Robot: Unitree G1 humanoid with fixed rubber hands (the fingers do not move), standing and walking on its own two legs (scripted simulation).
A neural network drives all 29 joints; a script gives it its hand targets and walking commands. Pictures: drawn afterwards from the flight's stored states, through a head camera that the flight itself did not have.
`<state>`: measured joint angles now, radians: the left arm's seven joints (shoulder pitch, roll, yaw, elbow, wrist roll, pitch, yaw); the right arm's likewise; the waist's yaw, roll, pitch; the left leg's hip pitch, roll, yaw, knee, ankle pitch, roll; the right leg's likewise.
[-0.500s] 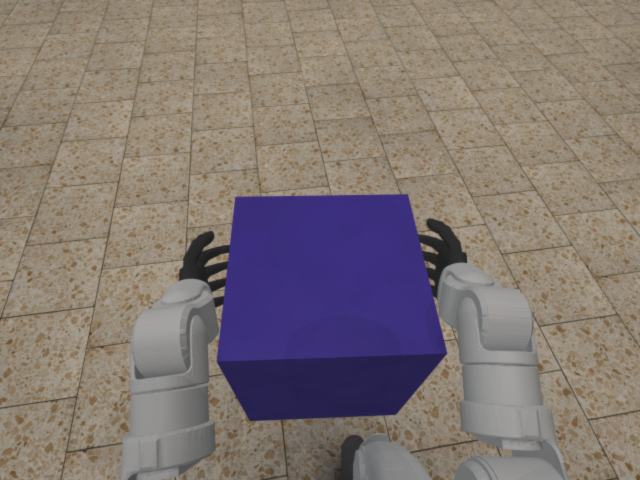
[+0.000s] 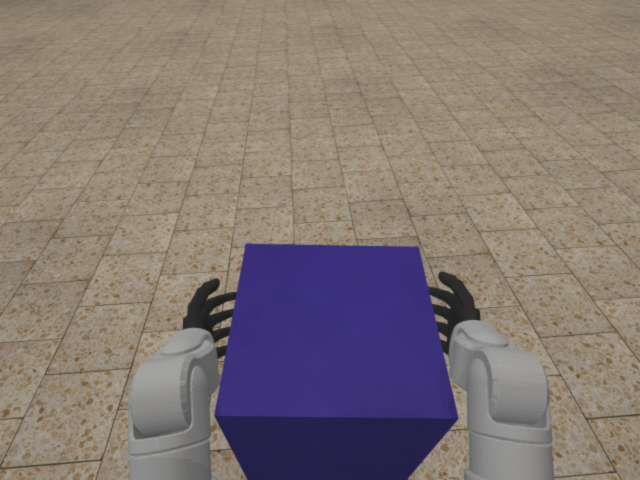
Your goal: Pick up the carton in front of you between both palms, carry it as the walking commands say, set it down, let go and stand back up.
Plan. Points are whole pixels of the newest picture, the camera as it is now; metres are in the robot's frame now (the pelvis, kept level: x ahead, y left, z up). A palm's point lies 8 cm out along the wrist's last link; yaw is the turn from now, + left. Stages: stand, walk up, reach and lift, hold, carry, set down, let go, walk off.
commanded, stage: carry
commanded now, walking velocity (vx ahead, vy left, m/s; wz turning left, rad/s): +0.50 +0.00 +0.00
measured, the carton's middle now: (329, 369) +0.28 +0.00 +0.03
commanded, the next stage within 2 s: none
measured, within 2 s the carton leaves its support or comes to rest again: neither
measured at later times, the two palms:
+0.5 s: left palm (246, 194) +0.57 +0.13 +0.09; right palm (421, 191) +0.57 -0.17 +0.09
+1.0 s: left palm (252, 140) +0.77 +0.14 +0.09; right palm (395, 132) +0.77 -0.16 +0.10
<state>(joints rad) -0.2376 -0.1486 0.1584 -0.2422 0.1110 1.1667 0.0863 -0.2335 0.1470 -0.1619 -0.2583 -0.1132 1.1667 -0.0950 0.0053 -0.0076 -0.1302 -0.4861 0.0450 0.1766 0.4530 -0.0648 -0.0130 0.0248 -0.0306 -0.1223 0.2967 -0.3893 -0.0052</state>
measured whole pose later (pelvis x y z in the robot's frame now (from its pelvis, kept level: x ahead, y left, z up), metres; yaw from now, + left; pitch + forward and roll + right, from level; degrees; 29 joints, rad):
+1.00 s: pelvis +0.51 -0.01 +0.00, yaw -1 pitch +3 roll +1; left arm -0.15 -0.13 0.12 -0.30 0.13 1.22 0.08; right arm -0.18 0.14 -0.12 -0.27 -0.12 1.21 -0.08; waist 0.00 -0.04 -0.15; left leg -0.31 0.05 0.19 0.49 -0.24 0.02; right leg -0.18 -0.08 -0.19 0.49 -0.36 0.02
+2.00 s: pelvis +0.48 -0.01 +0.00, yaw -2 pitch +2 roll +0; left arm -0.22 -0.14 0.19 0.19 0.25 0.69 0.01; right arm -0.24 0.15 -0.20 0.20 -0.25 0.68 0.00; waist 0.00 0.00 -0.10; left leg -0.34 0.08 0.19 0.50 -0.19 0.02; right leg -0.22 -0.06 -0.18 0.51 -0.33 -0.01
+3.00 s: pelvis +0.45 +0.01 +0.01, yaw -10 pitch -9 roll +0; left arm -0.25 -0.15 0.21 0.22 0.29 0.74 0.00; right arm -0.28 0.16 -0.24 0.27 -0.27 0.69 0.02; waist 0.00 -0.03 0.07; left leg -0.09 0.01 0.05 0.38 -0.14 0.01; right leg -0.03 -0.01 -0.01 0.41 -0.23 0.00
